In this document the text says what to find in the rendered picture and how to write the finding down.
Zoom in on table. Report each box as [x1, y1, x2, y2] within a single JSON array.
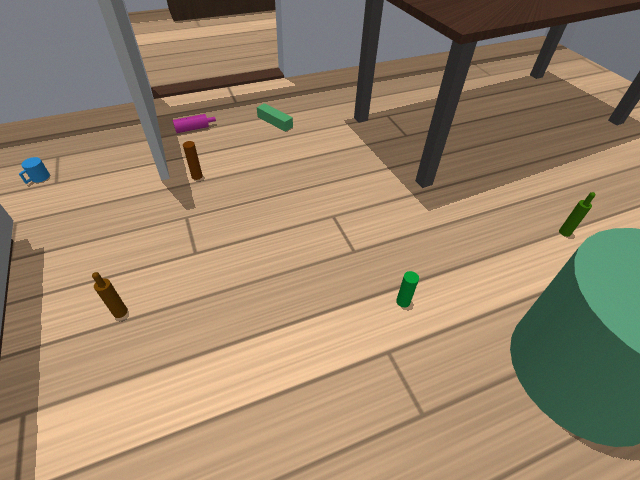
[[354, 0, 640, 188]]

